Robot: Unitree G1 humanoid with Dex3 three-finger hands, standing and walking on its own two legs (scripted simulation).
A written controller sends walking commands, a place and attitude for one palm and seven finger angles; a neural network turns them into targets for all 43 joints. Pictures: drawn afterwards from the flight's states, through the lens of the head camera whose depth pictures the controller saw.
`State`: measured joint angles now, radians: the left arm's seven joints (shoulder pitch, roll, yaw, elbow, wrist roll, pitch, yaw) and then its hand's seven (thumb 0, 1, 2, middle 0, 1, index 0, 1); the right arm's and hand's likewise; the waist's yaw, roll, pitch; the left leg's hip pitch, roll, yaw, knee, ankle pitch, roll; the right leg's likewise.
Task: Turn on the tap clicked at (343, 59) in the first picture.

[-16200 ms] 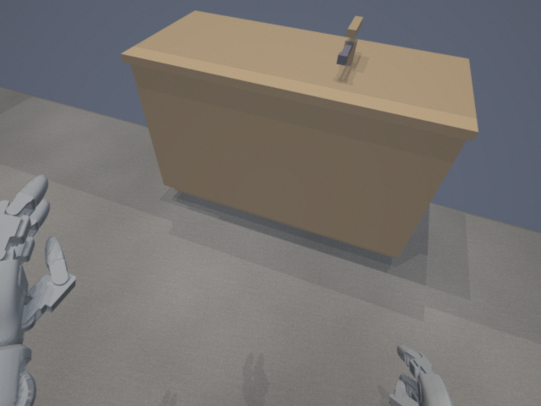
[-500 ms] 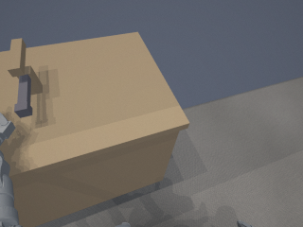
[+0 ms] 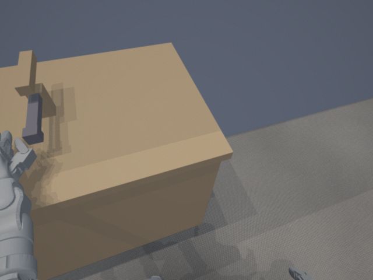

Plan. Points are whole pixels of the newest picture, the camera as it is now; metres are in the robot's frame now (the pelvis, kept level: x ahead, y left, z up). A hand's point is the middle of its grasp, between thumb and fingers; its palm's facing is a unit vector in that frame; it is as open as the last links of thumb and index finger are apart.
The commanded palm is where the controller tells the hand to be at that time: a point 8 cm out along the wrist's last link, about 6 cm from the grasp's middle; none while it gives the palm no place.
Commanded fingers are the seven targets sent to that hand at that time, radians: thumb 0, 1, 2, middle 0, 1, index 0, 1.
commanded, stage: push the lever round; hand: left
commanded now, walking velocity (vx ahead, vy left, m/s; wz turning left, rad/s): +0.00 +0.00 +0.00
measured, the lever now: (33, 135) +0.38 +0.34 +0.08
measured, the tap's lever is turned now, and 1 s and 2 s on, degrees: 0 18 44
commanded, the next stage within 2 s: none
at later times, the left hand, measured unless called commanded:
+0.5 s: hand (44, 150) +0.35 +0.31 +0.07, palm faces +0.63 -0.78 -0.08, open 7.6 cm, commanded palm +0.31 +0.34 +0.07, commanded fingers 0.00 0.90 0.90 -0.15 -0.15 -0.15 -0.15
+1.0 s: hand (62, 144) +0.37 +0.28 +0.07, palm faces +0.71 -0.70 -0.08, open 7.6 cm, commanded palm +0.33 +0.30 +0.07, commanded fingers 0.00 0.90 0.90 -0.15 -0.15 -0.15 -0.15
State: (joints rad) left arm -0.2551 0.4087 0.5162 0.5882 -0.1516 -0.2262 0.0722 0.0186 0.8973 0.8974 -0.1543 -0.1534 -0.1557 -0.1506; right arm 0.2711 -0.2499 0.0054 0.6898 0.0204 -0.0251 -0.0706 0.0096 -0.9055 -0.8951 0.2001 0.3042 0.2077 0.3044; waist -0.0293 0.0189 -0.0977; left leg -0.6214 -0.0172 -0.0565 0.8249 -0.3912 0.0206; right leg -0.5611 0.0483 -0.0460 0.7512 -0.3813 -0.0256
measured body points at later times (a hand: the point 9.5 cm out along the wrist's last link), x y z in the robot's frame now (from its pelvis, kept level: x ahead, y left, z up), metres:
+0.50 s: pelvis +0.00 -0.01 +0.00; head +0.04 -0.01 +0.45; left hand +0.31 +0.35 +0.08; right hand +0.10 -0.28 -0.11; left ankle +0.01 +0.10 -0.71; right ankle -0.01 -0.11 -0.71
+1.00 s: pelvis -0.01 -0.01 +0.00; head +0.04 -0.01 +0.45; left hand +0.33 +0.32 +0.08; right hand +0.11 -0.27 -0.12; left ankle +0.01 +0.10 -0.71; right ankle -0.01 -0.11 -0.71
